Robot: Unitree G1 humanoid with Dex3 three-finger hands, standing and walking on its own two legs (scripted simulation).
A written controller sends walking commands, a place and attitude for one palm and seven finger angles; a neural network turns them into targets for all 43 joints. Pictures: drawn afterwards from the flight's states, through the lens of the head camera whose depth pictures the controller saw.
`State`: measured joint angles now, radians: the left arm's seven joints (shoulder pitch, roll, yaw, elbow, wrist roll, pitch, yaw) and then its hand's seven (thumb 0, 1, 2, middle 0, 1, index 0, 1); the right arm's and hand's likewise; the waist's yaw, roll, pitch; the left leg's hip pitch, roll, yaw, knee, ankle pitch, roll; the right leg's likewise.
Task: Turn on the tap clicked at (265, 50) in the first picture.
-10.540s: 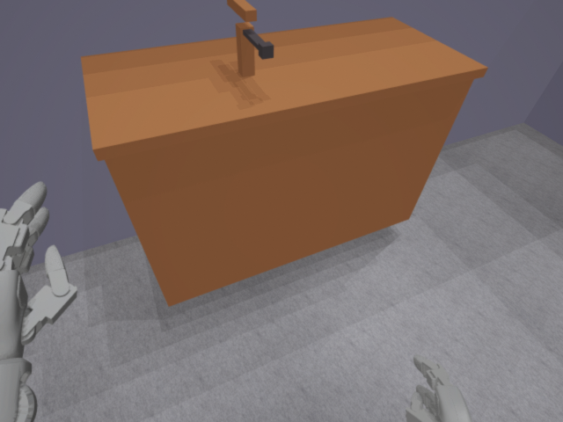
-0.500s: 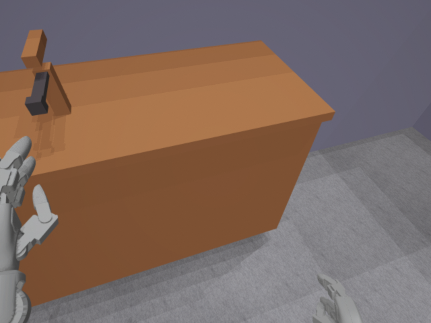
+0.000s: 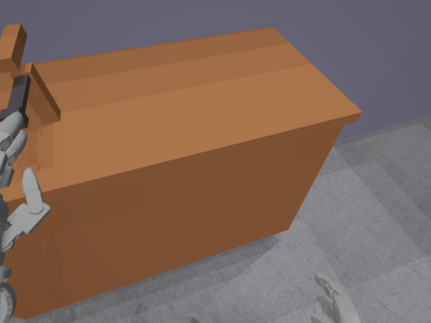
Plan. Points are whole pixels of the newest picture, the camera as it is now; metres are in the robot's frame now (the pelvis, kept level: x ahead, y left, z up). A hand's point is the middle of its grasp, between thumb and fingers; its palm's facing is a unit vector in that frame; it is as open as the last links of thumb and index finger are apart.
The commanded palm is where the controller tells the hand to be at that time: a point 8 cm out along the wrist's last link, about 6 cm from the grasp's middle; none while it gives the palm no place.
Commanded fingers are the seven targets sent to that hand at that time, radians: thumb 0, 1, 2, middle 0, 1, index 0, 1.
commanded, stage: shuffle to correct the standing spot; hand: left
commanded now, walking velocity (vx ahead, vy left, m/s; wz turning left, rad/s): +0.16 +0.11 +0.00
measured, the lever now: (14, 118) +0.39 +0.36 +0.18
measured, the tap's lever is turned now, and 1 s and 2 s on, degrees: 0 4 4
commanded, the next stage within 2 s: come to a stop and stand still in 0.06 s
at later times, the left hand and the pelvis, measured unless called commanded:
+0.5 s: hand (22, 156) +0.29 +0.28 +0.20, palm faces +0.35 -0.82 -0.45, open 7.5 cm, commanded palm +0.24 +0.33 +0.19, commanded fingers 0.00 0.90 0.90 -0.20 -0.30 -0.20 -0.30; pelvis +0.08 +0.06 +0.01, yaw -1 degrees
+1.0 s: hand out of the picture +0.27 +0.31 +0.19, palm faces +0.40 -0.84 -0.36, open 7.4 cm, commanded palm +0.22 +0.34 +0.19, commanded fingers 0.00 0.90 0.90 -0.20 -0.30 -0.20 -0.30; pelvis +0.06 +0.07 +0.02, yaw -2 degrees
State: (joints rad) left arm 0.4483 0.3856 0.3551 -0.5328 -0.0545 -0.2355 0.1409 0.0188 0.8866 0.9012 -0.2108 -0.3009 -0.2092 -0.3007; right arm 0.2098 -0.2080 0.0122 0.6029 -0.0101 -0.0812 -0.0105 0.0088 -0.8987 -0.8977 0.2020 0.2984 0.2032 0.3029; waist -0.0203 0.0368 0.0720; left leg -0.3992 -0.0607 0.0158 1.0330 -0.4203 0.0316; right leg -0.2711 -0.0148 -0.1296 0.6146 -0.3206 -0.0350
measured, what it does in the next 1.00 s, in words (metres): steps on the spot: left foot, then right foot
